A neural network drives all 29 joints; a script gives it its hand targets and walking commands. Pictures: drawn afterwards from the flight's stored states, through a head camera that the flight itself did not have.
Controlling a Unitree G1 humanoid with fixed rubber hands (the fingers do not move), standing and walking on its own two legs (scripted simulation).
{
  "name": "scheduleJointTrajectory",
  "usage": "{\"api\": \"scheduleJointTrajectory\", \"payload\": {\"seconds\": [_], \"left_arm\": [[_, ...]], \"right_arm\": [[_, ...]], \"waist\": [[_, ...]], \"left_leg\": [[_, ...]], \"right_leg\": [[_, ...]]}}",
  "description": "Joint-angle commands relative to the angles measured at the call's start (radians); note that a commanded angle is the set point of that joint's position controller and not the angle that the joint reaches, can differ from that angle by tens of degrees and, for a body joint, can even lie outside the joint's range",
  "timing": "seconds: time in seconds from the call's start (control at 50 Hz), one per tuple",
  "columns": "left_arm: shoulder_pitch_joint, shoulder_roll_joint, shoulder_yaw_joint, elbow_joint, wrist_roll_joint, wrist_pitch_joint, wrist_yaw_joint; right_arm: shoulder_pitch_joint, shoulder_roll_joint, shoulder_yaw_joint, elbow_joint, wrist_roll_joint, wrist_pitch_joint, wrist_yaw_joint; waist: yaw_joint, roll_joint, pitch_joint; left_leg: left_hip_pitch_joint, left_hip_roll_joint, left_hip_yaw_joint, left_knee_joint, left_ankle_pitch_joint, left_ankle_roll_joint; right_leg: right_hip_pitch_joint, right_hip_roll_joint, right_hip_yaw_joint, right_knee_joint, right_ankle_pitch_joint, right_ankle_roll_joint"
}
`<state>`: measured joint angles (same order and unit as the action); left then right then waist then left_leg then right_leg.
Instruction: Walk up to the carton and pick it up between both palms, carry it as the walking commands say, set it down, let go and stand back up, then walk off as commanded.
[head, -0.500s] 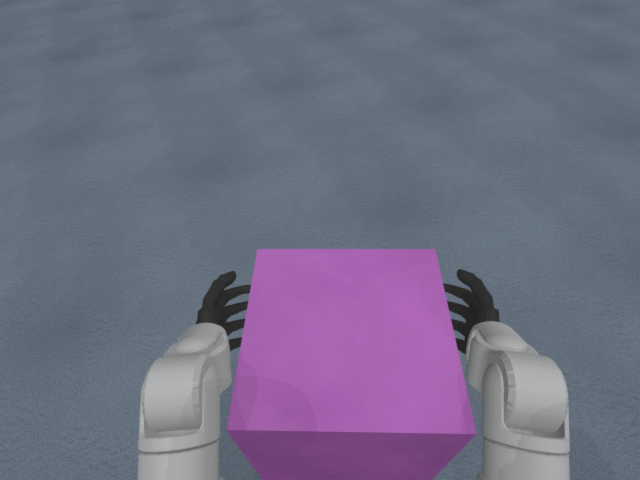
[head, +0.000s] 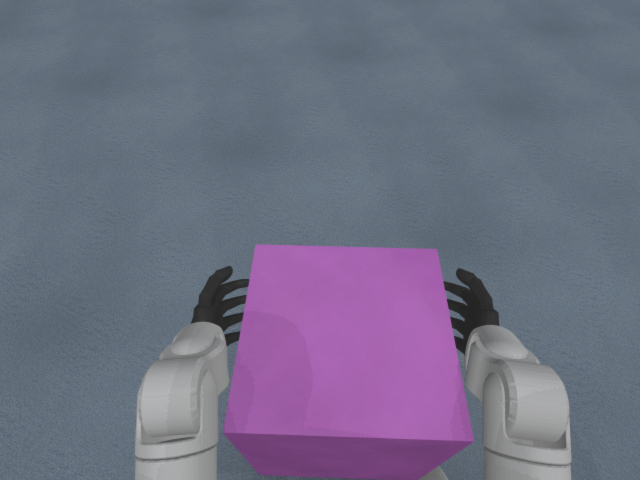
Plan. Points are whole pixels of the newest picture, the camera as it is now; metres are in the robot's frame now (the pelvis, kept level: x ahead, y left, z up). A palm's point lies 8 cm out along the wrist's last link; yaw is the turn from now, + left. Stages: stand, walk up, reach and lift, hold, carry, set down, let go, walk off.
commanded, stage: carry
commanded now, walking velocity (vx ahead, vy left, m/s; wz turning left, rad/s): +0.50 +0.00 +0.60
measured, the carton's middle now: (341, 370) +0.25 -0.01 -0.02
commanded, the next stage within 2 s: none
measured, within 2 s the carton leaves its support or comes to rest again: neither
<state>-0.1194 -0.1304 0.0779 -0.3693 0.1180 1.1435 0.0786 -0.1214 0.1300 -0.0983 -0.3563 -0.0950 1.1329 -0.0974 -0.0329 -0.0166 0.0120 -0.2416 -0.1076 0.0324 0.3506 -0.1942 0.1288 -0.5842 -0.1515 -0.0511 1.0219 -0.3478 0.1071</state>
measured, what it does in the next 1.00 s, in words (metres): walks ahead, turning left: right foot, then left foot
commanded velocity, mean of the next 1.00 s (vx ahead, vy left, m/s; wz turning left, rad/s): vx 0.50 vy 0.00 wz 0.46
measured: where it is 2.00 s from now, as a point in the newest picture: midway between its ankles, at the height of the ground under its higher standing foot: (194, 227)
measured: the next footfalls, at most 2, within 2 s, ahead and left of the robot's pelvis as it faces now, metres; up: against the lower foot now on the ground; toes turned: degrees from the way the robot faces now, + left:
right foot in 0.26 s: +0.35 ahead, -0.11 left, +0.00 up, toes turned +2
left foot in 0.76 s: +0.53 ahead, +0.21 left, +0.00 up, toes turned +35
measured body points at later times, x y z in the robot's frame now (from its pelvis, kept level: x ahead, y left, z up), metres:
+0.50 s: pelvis +0.29 -0.02 +0.01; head +0.30 -0.04 +0.46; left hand +0.49 +0.23 +0.09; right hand +0.62 -0.05 +0.08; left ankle +0.28 +0.13 -0.66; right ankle +0.31 -0.11 -0.74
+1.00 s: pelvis +0.55 +0.16 +0.00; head +0.58 +0.19 +0.45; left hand +0.72 +0.44 +0.05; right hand +0.87 +0.18 +0.06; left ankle +0.50 +0.19 -0.74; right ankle +0.63 +0.03 -0.68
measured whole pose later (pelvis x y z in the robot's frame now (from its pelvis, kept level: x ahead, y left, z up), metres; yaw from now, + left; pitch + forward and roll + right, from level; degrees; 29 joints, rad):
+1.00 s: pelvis +0.55 +0.16 +0.00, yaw +31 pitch +4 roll +0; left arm -0.14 -0.13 0.10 -0.36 0.12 1.16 0.08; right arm -0.15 0.13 -0.10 -0.33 -0.10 1.14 -0.10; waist -0.02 -0.02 0.01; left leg -0.19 -0.08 0.08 0.31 -0.20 0.11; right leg -0.56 -0.13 -0.07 0.98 -0.31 0.07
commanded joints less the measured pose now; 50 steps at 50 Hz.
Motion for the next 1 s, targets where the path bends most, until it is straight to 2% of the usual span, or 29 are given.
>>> {"api": "scheduleJointTrajectory", "payload": {"seconds": [0.0,0.08,0.14,0.18,0.2,0.22,0.24,0.26,0.28,0.32,0.36,0.38,0.44,0.52,0.58,0.62,0.64,0.68,0.72,0.74,0.76,0.78,0.8,0.82,0.84,0.86,0.88,0.92,0.98], "left_arm": [[-0.372,-0.979,-0.728,-0.070,-0.372,-0.013,-0.206],[-0.391,-0.939,-0.744,-0.095,-0.391,0.005,-0.206],[-0.412,-0.907,-0.742,-0.095,-0.406,0.024,-0.211],[-0.411,-0.889,-0.726,-0.069,-0.404,0.037,-0.215],[-0.397,-0.881,-0.710,-0.048,-0.395,0.043,-0.217],[-0.381,-0.884,-0.695,-0.029,-0.379,0.046,-0.220],[-0.371,-0.881,-0.677,-0.021,-0.355,0.049,-0.220],[-0.327,-0.862,-0.655,0.033,-0.320,0.045,-0.214],[-0.353,-0.886,-0.659,0.034,-0.328,0.044,-0.212],[-0.408,-0.924,-0.662,0.040,-0.341,0.042,-0.219],[-0.463,-0.954,-0.674,0.038,-0.377,0.039,-0.224],[-0.473,-0.953,-0.680,0.033,-0.390,0.038,-0.227],[-0.476,-0.930,-0.677,0.025,-0.409,0.038,-0.240],[-0.487,-0.909,-0.661,0.020,-0.423,0.046,-0.259],[-0.485,-0.901,-0.649,0.031,-0.414,0.053,-0.266],[-0.483,-0.899,-0.645,0.040,-0.402,0.058,-0.265],[-0.482,-0.897,-0.644,0.044,-0.396,0.060,-0.263],[-0.475,-0.893,-0.650,0.043,-0.385,0.063,-0.259],[-0.461,-0.884,-0.664,0.034,-0.375,0.066,-0.255],[-0.465,-0.879,-0.667,0.031,-0.375,0.065,-0.253],[-0.485,-0.873,-0.665,0.043,-0.366,0.064,-0.250],[-0.484,-0.872,-0.678,0.036,-0.359,0.064,-0.246],[-0.460,-0.878,-0.659,0.047,-0.346,0.050,-0.239],[-0.483,-0.900,-0.682,-0.005,-0.365,0.035,-0.233],[-0.481,-0.943,-0.687,-0.010,-0.373,0.027,-0.234],[-0.473,-0.965,-0.681,-0.016,-0.371,0.020,-0.233],[-0.475,-0.978,-0.680,-0.029,-0.373,0.010,-0.228],[-0.448,-0.977,-0.684,-0.027,-0.375,0.003,-0.225],[-0.433,-0.957,-0.706,-0.040,-0.384,0.004,-0.221]], "right_arm": [[-0.373,0.886,0.743,-0.111,0.419,0.009,0.286],[-0.356,0.839,0.717,-0.124,0.394,0.025,0.284],[-0.368,0.826,0.707,-0.123,0.380,0.044,0.278],[-0.386,0.822,0.709,-0.114,0.371,0.060,0.275],[-0.389,0.820,0.710,-0.102,0.366,0.067,0.275],[-0.412,0.821,0.713,-0.091,0.375,0.073,0.278],[-0.451,0.831,0.725,-0.102,0.394,0.080,0.286],[-0.455,0.843,0.752,-0.088,0.404,0.093,0.286],[-0.483,0.844,0.750,-0.074,0.414,0.088,0.286],[-0.548,0.878,0.755,-0.062,0.431,0.081,0.287],[-0.559,0.890,0.735,-0.049,0.424,0.069,0.284],[-0.553,0.885,0.724,-0.038,0.411,0.064,0.278],[-0.497,0.890,0.703,0.013,0.370,0.057,0.257],[-0.485,0.899,0.694,0.021,0.340,0.053,0.232],[-0.485,0.897,0.697,0.019,0.336,0.057,0.227],[-0.496,0.891,0.702,0.014,0.343,0.063,0.231],[-0.500,0.888,0.705,0.014,0.348,0.067,0.234],[-0.498,0.880,0.706,0.023,0.356,0.072,0.242],[-0.487,0.878,0.712,0.027,0.365,0.071,0.251],[-0.499,0.881,0.717,0.010,0.370,0.071,0.256],[-0.508,0.891,0.718,0.010,0.372,0.074,0.258],[-0.518,0.879,0.718,0.043,0.386,0.068,0.262],[-0.514,0.900,0.731,0.018,0.404,0.061,0.266],[-0.523,0.920,0.731,-0.007,0.411,0.050,0.271],[-0.520,0.947,0.722,-0.011,0.408,0.041,0.275],[-0.513,0.965,0.726,-0.020,0.418,0.032,0.274],[-0.506,0.976,0.732,-0.035,0.430,0.023,0.274],[-0.464,0.963,0.739,-0.046,0.426,0.012,0.269],[-0.419,0.910,0.731,-0.066,0.405,0.007,0.267]], "waist": [[0.011,0.118,-0.314],[0.005,0.144,-0.252],[-0.001,0.156,-0.229],[0.008,0.144,-0.274],[0.019,0.105,-0.334],[0.054,0.023,-0.410],[0.066,-0.129,-0.494],[0.053,-0.344,-0.501],[0.048,-0.199,-0.481],[0.051,-0.036,-0.331],[0.045,-0.049,-0.284],[0.045,-0.065,-0.286],[0.045,-0.106,-0.262],[0.045,-0.152,-0.199],[0.045,-0.176,-0.159],[0.047,-0.182,-0.142],[0.047,-0.182,-0.142],[0.046,-0.171,-0.171],[0.031,-0.182,-0.257],[0.002,-0.151,-0.292],[-0.009,-0.036,-0.249],[0.014,0.270,-0.351],[0.017,0.233,-0.392],[0.017,0.121,-0.417],[0.016,0.016,-0.397],[0.015,-0.015,-0.389],[0.015,-0.008,-0.387],[0.012,0.047,-0.369],[0.009,0.096,-0.311]], "left_leg": [[0.359,0.268,-0.220,-0.071,0.578,0.103],[0.343,0.217,-0.165,-0.069,0.693,0.065],[0.319,0.207,-0.175,-0.059,0.743,0.051],[0.265,0.177,-0.137,0.033,0.819,0.018],[0.227,0.146,-0.096,0.162,0.785,0.002],[0.066,0.115,-0.045,0.372,0.649,-0.017],[-0.129,0.081,-0.047,0.613,0.175,-0.033],[-0.392,0.011,-0.022,0.870,-0.272,-0.070],[-0.410,0.112,-0.120,0.945,-0.241,-0.056],[-0.432,0.188,-0.131,0.890,-0.157,-0.067],[-0.433,0.196,-0.084,0.808,-0.095,-0.088],[-0.427,0.193,-0.063,0.769,-0.073,-0.094],[-0.443,0.187,-0.008,0.664,0.006,-0.097],[-0.437,0.175,0.067,0.519,0.137,-0.085],[-0.394,0.157,0.133,0.423,0.155,-0.072],[-0.367,0.144,0.173,0.364,0.151,-0.059],[-0.338,0.131,0.192,0.330,0.146,-0.052],[-0.247,0.079,0.233,0.272,0.120,-0.037],[-0.071,0.007,0.252,0.207,0.017,-0.001],[0.063,0.002,0.215,0.065,0.047,0.011],[0.178,0.134,-0.081,0.004,0.031,0.045],[0.505,0.338,-0.592,-0.034,0.211,0.200],[0.614,0.407,-0.658,-0.064,0.367,0.210],[0.600,0.394,-0.540,-0.001,0.478,0.175],[0.504,0.378,-0.427,0.010,0.539,0.134],[0.437,0.370,-0.360,-0.006,0.537,0.110],[0.403,0.354,-0.295,-0.043,0.479,0.087],[0.391,0.346,-0.245,-0.098,0.427,0.094],[0.423,0.325,-0.147,-0.119,0.546,0.088]], "right_leg": [[-0.079,0.021,-0.039,-0.111,0.129,0.001],[-0.054,0.061,-0.090,-0.270,0.244,-0.010],[0.020,0.098,-0.105,-0.402,0.264,-0.040],[0.204,0.139,-0.118,-0.520,0.276,-0.068],[0.362,0.156,-0.148,-0.593,0.324,-0.070],[0.625,0.113,-0.138,-0.674,0.379,-0.073],[0.831,-0.117,0.114,-0.693,0.219,-0.105],[0.943,-0.384,0.508,-0.745,0.266,-0.244],[0.853,-0.386,0.511,-0.768,0.153,-0.282],[0.635,-0.338,0.322,-0.843,-0.029,-0.244],[0.560,-0.287,0.162,-0.865,0.025,-0.199],[0.557,-0.280,0.104,-0.873,0.062,-0.188],[0.574,-0.259,-0.031,-0.894,0.155,-0.168],[0.609,-0.191,-0.185,-0.876,0.279,-0.136],[0.640,-0.160,-0.267,-0.841,0.389,-0.123],[0.675,-0.163,-0.300,-0.813,0.462,-0.117],[0.693,-0.166,-0.319,-0.784,0.556,-0.112],[0.736,-0.169,-0.343,-0.675,0.850,-0.097],[0.722,-0.152,-0.348,-0.429,0.969,-0.063],[0.659,-0.137,-0.341,-0.232,0.857,-0.033],[0.422,-0.097,-0.242,-0.020,0.451,-0.009],[0.020,0.070,-0.146,0.267,-0.124,0.045],[-0.160,0.069,-0.007,0.401,-0.229,0.017],[-0.174,0.019,0.061,0.392,-0.183,-0.020],[-0.127,-0.011,0.074,0.298,-0.108,-0.036],[-0.088,-0.021,0.074,0.200,-0.068,-0.040],[-0.049,-0.019,0.053,0.110,-0.044,-0.039],[-0.039,0.005,0.008,0.007,0.002,-0.043],[-0.081,0.020,-0.039,-0.138,0.121,-0.050]]}}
